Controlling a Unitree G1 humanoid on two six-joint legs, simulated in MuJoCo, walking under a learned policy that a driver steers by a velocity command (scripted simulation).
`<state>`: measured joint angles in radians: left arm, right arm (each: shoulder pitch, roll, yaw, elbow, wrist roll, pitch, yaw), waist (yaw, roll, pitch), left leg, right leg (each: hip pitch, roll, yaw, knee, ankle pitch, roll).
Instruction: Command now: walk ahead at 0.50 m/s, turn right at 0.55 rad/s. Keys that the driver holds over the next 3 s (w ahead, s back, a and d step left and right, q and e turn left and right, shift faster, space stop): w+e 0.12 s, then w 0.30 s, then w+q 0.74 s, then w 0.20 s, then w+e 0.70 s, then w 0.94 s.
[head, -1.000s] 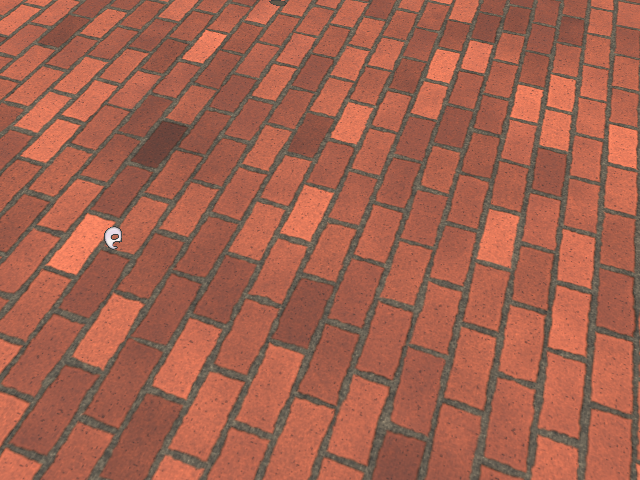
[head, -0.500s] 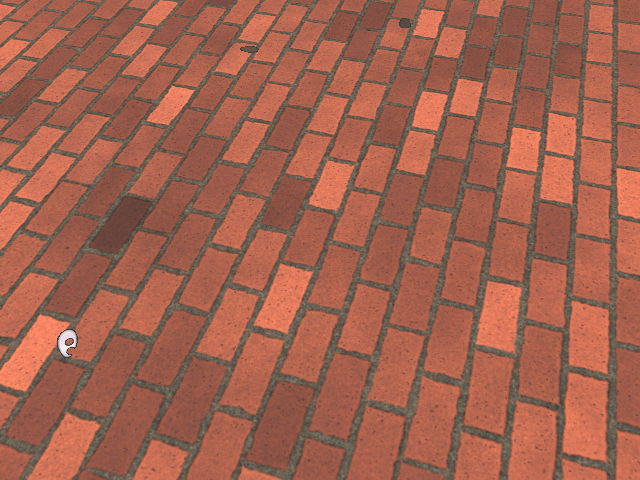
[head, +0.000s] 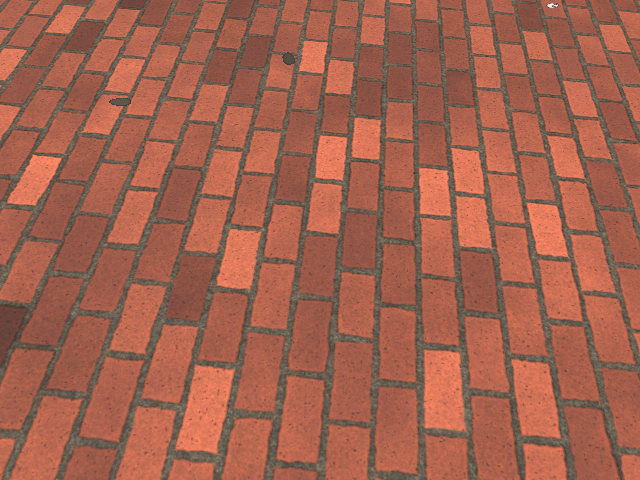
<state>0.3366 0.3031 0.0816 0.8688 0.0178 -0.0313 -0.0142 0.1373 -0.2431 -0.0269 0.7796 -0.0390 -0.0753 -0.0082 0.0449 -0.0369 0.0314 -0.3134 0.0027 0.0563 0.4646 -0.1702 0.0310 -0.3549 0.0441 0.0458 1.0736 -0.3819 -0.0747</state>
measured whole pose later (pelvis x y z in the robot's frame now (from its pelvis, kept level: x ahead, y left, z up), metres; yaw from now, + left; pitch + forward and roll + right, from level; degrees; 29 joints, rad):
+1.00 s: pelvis +0.50 -0.06 -0.02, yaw +5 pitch +0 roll +0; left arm 0.36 0.23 0.04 0.95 0.02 -0.06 0.02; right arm 0.10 -0.24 -0.06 0.81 -0.03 -0.03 0.04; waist 0.02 -0.01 0.06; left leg -0.44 -0.07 0.11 0.62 -0.19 0.15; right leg -0.12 -0.05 -0.16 1.01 -0.44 -0.01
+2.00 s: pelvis +1.05 +0.01 -0.01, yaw -1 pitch +2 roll -1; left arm 0.46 0.27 0.07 0.89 0.01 -0.04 0.00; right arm 0.01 -0.25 0.00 0.71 -0.03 -0.06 0.02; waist 0.11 0.02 0.03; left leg -0.49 0.01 -0.03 0.52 -0.11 -0.02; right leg -0.01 0.13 0.21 0.37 -0.37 -0.08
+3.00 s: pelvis +1.55 -0.06 +0.00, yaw -9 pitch +1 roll -2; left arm 0.45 0.22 0.03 1.00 0.02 -0.08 0.00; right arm 0.05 -0.23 -0.02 0.81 -0.03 -0.03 0.04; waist 0.07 0.03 0.04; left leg -0.55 0.06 0.06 0.60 -0.07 0.05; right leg 0.13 0.08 -0.06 0.17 -0.32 -0.06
